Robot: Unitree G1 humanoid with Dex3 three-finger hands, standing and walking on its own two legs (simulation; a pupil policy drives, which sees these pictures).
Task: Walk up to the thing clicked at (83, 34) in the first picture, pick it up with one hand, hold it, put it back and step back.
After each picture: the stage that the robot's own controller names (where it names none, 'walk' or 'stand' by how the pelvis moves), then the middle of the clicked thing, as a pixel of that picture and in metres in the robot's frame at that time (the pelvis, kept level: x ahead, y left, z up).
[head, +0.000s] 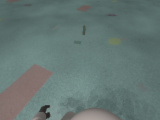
stand; (84, 30) +2.14 +0.23 -0.66
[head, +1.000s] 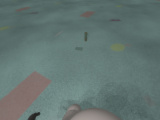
walk; (85, 36) +2.01 +0.29 -0.65
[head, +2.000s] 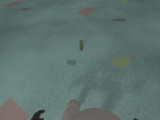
walk; (81, 45) +1.39 +0.30 -0.65
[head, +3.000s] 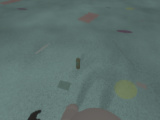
walk; (78, 63) +0.90 +0.23 -0.64
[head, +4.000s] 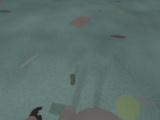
walk; (72, 79) +0.60 +0.19 -0.63
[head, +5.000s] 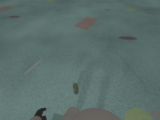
stand; (75, 89) +0.45 +0.17 -0.63
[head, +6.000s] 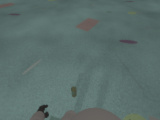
stand; (73, 92) +0.41 +0.17 -0.65
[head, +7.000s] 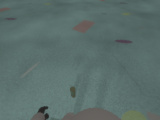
stand; (73, 92) +0.43 +0.19 -0.66
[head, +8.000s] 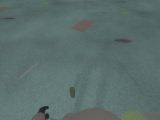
stand; (72, 92) +0.42 +0.19 -0.66
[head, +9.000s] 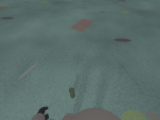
stand; (72, 93) +0.41 +0.20 -0.66
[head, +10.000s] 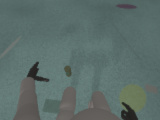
go down; (68, 71) +0.45 +0.20 -0.49
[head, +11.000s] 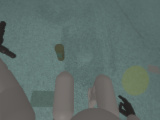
go down; (60, 53) +0.49 +0.24 -0.27
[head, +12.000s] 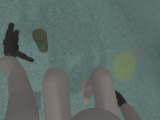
close in; (42, 43) +0.47 +0.27 -0.19
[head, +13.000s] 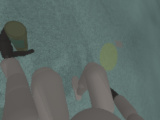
close; (19, 40) +0.46 +0.30 -0.16
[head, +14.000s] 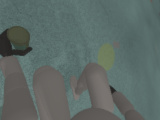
lift; (20, 42) +0.43 +0.29 -0.17
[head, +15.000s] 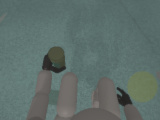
lift; (59, 61) +0.35 +0.22 -0.01
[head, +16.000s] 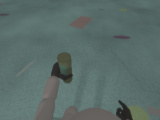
hold; (66, 70) +0.32 +0.16 +0.08
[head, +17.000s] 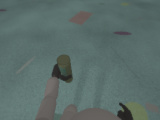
hold; (66, 71) +0.32 +0.17 +0.04
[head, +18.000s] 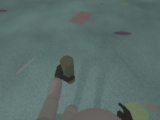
crouch; (69, 72) +0.32 +0.15 +0.04
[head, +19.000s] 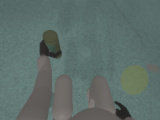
crouch; (54, 47) +0.47 +0.21 -0.04
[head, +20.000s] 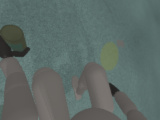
lower; (18, 44) +0.44 +0.30 -0.17
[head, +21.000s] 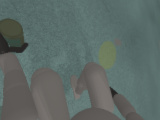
lower; (15, 39) +0.45 +0.30 -0.17
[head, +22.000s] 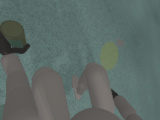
lower; (17, 41) +0.45 +0.30 -0.16
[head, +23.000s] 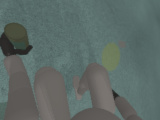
lower; (20, 42) +0.44 +0.30 -0.16
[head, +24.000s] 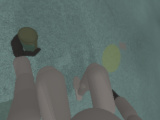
loosen; (30, 44) +0.44 +0.27 -0.16
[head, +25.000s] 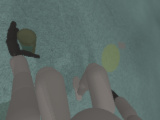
withdraw; (28, 45) +0.44 +0.27 -0.17
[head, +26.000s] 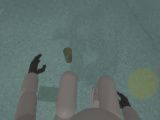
walk; (68, 56) +0.47 +0.21 -0.29
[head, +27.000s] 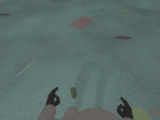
stand; (73, 93) +0.40 +0.15 -0.59
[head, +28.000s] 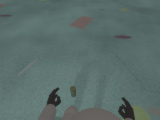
stand; (73, 92) +0.41 +0.17 -0.60
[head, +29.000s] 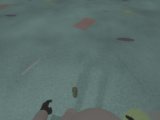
stand; (74, 92) +0.41 +0.16 -0.63
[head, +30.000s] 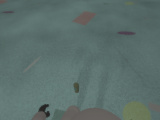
walk; (76, 88) +0.43 +0.15 -0.65
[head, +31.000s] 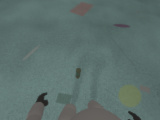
walk; (78, 73) +0.60 +0.10 -0.64
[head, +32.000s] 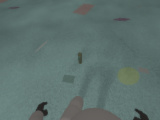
walk; (80, 58) +0.93 +0.23 -0.63
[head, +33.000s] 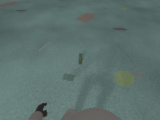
stand; (80, 59) +1.06 +0.17 -0.64
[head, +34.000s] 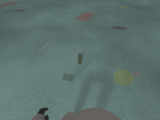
stand; (79, 59) +1.05 +0.18 -0.66
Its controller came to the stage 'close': yes
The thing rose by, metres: 0.68
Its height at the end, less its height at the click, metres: +0.00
